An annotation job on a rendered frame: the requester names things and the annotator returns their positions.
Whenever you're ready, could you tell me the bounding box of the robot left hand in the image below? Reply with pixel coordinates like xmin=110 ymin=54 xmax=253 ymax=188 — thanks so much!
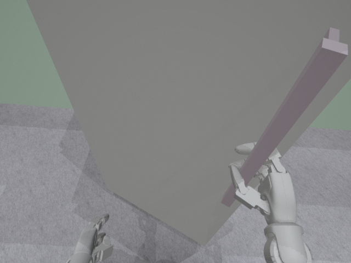
xmin=73 ymin=213 xmax=114 ymax=263

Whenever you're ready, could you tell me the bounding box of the right robot forearm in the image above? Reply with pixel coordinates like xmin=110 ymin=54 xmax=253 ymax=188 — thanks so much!
xmin=264 ymin=222 xmax=313 ymax=263

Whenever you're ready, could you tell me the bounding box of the fridge door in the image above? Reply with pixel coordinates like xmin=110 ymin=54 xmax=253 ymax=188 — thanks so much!
xmin=26 ymin=0 xmax=351 ymax=246

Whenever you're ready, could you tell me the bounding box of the robot right hand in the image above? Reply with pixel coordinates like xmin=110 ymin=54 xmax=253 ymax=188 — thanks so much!
xmin=228 ymin=142 xmax=297 ymax=225

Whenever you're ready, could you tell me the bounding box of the handle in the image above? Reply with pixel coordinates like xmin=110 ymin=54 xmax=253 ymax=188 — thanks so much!
xmin=221 ymin=27 xmax=348 ymax=207

